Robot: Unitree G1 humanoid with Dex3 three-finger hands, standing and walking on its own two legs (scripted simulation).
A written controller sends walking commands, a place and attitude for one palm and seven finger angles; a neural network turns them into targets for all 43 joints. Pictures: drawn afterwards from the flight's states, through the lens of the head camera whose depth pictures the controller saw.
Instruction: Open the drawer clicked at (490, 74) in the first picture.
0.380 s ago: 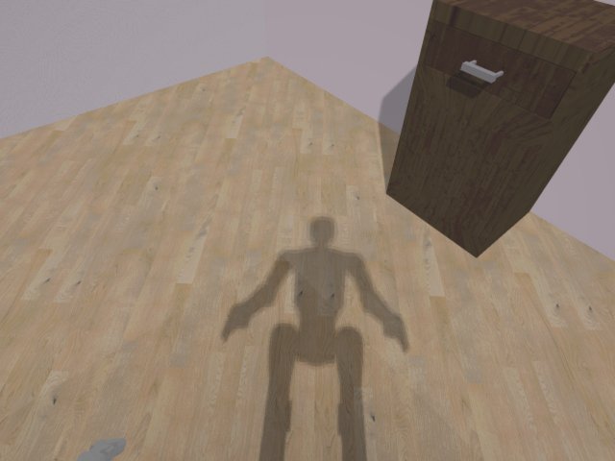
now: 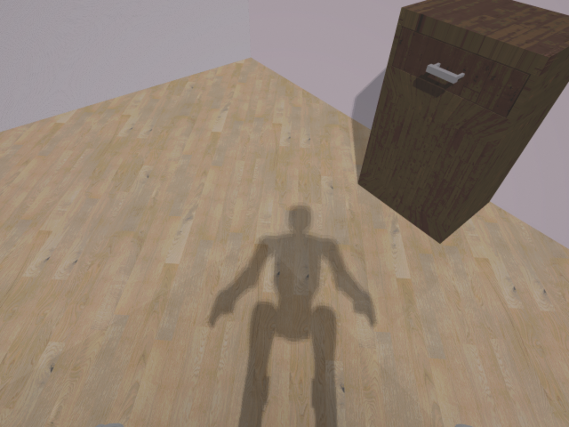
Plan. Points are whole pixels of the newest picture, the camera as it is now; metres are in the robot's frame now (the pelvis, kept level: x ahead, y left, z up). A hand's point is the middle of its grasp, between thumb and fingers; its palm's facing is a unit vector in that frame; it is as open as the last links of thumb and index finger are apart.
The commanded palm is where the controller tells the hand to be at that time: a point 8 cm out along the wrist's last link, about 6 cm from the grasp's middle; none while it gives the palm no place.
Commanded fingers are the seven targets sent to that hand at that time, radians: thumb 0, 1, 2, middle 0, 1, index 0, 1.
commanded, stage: stand and wait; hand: left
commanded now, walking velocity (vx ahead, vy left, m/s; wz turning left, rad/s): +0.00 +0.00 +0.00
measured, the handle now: (445, 71) +1.24 -0.48 -0.04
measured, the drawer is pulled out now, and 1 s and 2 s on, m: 0.00 0.00 0.00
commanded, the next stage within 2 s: look at it before walking up in 0.44 s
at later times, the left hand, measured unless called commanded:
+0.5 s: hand out of the picture +0.05 +0.24 -0.15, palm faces -0.02 -0.94 -0.34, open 7.4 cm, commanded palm none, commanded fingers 0.00 0.90 0.90 -0.20 -0.30 -0.20 -0.30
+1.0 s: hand out of the picture +0.05 +0.23 -0.15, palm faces -0.02 -0.94 -0.34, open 7.4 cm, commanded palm none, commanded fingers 0.00 0.90 0.90 -0.20 -0.30 -0.20 -0.30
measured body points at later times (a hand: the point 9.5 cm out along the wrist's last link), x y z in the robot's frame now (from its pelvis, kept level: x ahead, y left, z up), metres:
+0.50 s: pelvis -0.02 -0.01 +0.00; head -0.02 -0.01 +0.45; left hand +0.06 +0.29 -0.13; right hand +0.05 -0.30 -0.13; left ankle -0.01 +0.12 -0.74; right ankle -0.01 -0.13 -0.74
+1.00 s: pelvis -0.02 -0.01 +0.00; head -0.02 -0.01 +0.45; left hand +0.05 +0.28 -0.13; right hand +0.05 -0.31 -0.13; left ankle -0.01 +0.12 -0.74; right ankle -0.01 -0.13 -0.74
